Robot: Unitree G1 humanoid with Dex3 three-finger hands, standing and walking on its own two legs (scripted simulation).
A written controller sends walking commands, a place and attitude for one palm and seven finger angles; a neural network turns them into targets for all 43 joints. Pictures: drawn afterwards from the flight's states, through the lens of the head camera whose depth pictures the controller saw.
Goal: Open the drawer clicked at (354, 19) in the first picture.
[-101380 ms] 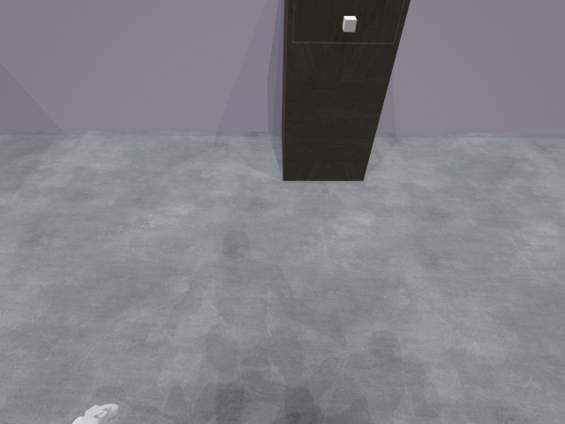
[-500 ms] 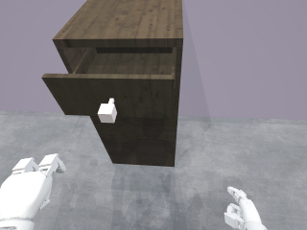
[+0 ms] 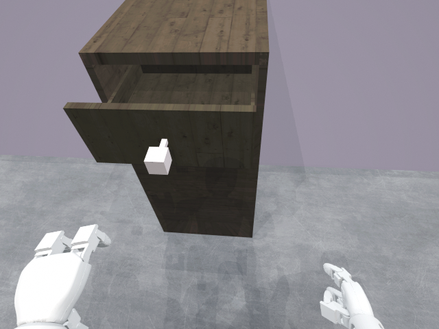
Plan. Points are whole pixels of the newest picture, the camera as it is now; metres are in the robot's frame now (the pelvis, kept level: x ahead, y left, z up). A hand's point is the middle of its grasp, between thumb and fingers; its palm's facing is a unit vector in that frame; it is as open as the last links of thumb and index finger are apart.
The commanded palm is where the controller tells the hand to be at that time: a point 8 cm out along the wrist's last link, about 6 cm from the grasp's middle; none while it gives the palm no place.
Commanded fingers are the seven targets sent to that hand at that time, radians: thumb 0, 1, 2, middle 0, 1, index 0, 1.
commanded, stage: lift the hand off the handle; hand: left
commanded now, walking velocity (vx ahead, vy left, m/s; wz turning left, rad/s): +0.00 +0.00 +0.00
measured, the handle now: (160, 153) +0.43 +0.19 +0.07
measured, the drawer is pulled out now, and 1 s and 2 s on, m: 0.16 0.16 0.16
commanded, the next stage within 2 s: draw the hand back to the body in 1.52 s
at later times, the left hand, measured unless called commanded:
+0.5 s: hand (76, 267) +0.18 +0.24 +0.09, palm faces +0.07 -0.07 -1.00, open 13.9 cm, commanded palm +0.14 +0.24 +0.15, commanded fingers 0.00 -0.50 0.30 -0.30 -1.20 -0.30 -1.20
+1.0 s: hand (47, 244) +0.18 +0.24 +0.17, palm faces +0.17 -0.06 -0.98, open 13.9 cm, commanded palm +0.13 +0.24 +0.22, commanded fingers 0.00 -0.50 0.30 -0.30 -1.20 -0.30 -1.20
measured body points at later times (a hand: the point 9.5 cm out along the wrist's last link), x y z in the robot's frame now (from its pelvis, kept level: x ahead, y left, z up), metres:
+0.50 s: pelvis +0.00 -0.01 +0.01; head +0.02 -0.05 +0.46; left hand +0.17 +0.24 +0.15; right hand +0.22 -0.23 -0.08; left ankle -0.03 +0.09 -0.71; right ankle +0.00 -0.11 -0.71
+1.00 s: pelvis +0.00 +0.00 +0.02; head -0.01 -0.04 +0.47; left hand +0.16 +0.24 +0.22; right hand +0.23 -0.20 -0.05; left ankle -0.03 +0.09 -0.71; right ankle +0.00 -0.11 -0.71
